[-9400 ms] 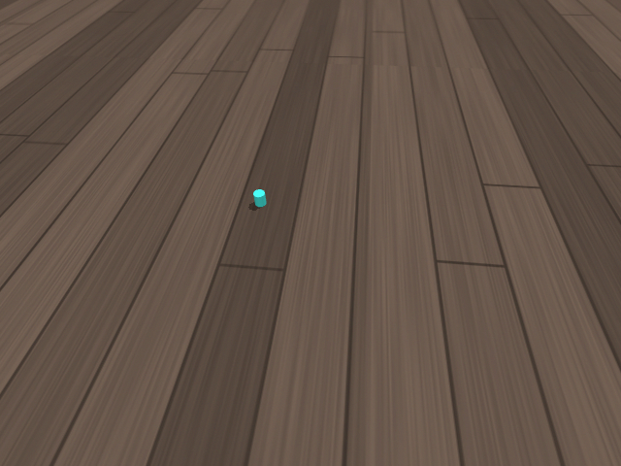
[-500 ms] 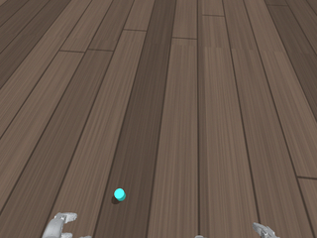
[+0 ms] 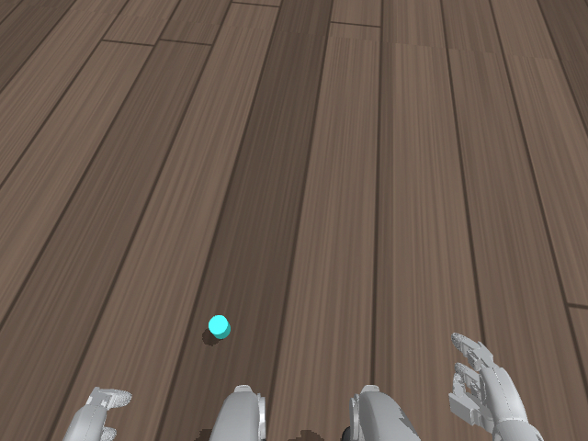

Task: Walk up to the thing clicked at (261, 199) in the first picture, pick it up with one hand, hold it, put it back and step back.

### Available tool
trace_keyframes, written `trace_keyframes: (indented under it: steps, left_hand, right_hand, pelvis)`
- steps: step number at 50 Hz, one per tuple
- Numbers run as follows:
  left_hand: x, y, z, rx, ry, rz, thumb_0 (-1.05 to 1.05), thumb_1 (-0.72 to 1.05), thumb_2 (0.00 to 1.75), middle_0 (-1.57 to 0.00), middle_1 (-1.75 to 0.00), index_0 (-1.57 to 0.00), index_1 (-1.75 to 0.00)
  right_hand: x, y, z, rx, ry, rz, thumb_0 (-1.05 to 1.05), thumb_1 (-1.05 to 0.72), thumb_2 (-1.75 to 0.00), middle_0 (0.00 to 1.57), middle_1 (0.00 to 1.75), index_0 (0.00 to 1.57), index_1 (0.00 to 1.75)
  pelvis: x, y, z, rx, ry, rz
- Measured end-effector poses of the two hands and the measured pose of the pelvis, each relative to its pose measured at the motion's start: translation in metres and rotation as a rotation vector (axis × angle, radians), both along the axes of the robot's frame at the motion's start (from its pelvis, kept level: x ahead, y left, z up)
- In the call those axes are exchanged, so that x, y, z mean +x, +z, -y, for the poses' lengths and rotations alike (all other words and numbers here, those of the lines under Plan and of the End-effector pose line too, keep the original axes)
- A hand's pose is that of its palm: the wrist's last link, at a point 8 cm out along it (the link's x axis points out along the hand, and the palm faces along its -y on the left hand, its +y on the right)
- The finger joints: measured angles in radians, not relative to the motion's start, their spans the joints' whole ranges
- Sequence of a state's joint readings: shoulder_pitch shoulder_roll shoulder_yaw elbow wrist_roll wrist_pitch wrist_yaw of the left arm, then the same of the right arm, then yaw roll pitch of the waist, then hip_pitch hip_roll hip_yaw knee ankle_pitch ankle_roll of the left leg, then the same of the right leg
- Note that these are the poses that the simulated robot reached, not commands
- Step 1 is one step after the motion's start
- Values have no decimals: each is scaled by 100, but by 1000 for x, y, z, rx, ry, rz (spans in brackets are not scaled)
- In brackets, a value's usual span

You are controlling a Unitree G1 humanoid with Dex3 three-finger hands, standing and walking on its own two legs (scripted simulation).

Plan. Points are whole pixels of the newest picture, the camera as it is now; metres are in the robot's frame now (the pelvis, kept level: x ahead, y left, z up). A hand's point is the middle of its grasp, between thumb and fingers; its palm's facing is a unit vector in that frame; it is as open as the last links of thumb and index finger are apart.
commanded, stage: rise first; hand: left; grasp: from above
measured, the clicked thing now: (219, 327) +0.42 +0.24 -0.64
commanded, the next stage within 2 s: approach in 1.92 s
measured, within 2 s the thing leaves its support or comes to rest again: neither
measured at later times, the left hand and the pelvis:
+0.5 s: hand (161, 378) +0.25 +0.29 -0.34, palm faces -0.46 -0.42 -0.78, open 13.8 cm; pelvis -0.06 +0.00 -0.20, yaw -2 degrees
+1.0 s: hand (175, 347) +0.33 +0.30 -0.45, palm faces -0.46 -0.12 -0.88, open 14.1 cm; pelvis -0.09 +0.01 -0.30, yaw -5 degrees
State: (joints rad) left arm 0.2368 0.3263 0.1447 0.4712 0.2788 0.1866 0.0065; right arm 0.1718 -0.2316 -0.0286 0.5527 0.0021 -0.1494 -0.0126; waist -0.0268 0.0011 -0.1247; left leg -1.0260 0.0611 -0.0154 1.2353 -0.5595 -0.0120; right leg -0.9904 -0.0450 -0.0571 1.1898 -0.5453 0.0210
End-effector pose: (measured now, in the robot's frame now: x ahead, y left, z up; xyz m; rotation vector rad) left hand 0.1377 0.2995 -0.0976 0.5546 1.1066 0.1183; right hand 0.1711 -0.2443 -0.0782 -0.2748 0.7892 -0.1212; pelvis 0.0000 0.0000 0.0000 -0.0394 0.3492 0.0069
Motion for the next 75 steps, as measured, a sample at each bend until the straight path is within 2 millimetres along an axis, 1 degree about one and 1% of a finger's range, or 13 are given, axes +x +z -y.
trace_keyframes:
  steps: [4, 7, 11, 16, 20, 25, 29, 32, 39, 46, 55, 65, 75]
  left_hand:
    - [6, -20, -4, 36, -64, 4, 0, -52, 97, -13, -103, -12, -104]
    - [17, -42, -8, 77, -136, 15, 0, -50, 95, -14, -102, -13, -103]
    - [40, -75, -10, 139, -256, 52, 0, -48, 94, -15, -101, -14, -101]
    - [72, -121, -10, 222, -395, 110, 0, -47, 93, -15, -101, -15, -101]
    - [96, -155, -10, 290, -486, 144, 0, -47, 94, -14, -102, -14, -102]
    - [119, -191, -9, 364, -586, 176, 0, -49, 97, -13, -102, -13, -102]
    - [136, -214, -11, 416, -650, 197, 0, -50, 99, -12, -102, -11, -102]
    - [146, -229, -13, 444, -690, 203, 0, -51, 100, -11, -103, -10, -103]
    - [165, -257, -13, 480, -795, 226, 0, -53, 103, -10, -102, -9, -103]
    - [185, -280, -9, 521, -878, 265, 0, -53, 104, -9, -101, -8, -102]
    - [203, -303, -4, 571, -936, 274, 0, -52, 102, -8, -101, -8, -101]
    - [215, -321, 0, 595, -984, 270, 0, -50, 99, -8, -103, -9, -101]
    - [223, -337, 2, 600, -990, 279, 0, -50, 98, -8, -105, -10, -103]
  right_hand:
    - [3, -18, -1, -3, 24, 18, 0, -89, -90, 20, 30, 20, 30]
    - [2, -40, 2, -10, 40, 19, 0, -88, -90, 20, 30, 20, 30]
    - [-2, -78, 9, -21, 49, -2, 0, -88, -90, 20, 30, 20, 30]
    - [-15, -136, 20, -32, 49, -65, 0, -88, -90, 20, 30, 20, 30]
    - [-33, -184, 26, -31, 37, -138, 0, -89, -90, 20, 30, 20, 30]
    - [-66, -238, 31, -24, 26, -242, 0, -89, -90, 20, 30, 20, 30]
    - [-96, -271, 33, -20, 7, -320, 0, -89, -90, 20, 30, 20, 30]
    - [-118, -287, 33, -22, -13, -371, 0, -89, -90, 20, 30, 20, 30]
    - [-161, -307, 36, -46, -58, -467, 0, -90, -90, 20, 30, 20, 30]
    - [-182, -315, 39, -81, -79, -541, 0, -90, -91, 20, 30, 20, 30]
    - [-185, -327, 39, -96, -77, -574, 0, -90, -91, 20, 30, 20, 30]
    - [-182, -344, 36, -85, -51, -596, 0, -90, -91, 20, 30, 20, 30]
    - [-186, -357, 37, -89, -43, -633, 0, -91, -91, 20, 30, 20, 30]
  pelvis:
    - [-7, -19, 0, -1, 1, -40]
    - [-13, -40, 0, 1, -1, -79]
    - [-22, -73, 1, 4, -4, -134]
    - [-34, -120, 3, 3, -10, -199]
    - [-45, -156, 4, 1, -17, -233]
    - [-59, -197, 5, -5, -23, -251]
    - [-70, -224, 5, -11, -28, -249]
    - [-77, -240, 5, -16, -34, -245]
    - [-86, -268, 2, -34, -40, -229]
    - [-86, -287, -3, -53, -44, -227]
    - [-84, -304, -6, -64, -46, -229]
    - [-81, -319, -4, -61, -51, -232]
    - [-78, -331, -2, -59, -55, -236]
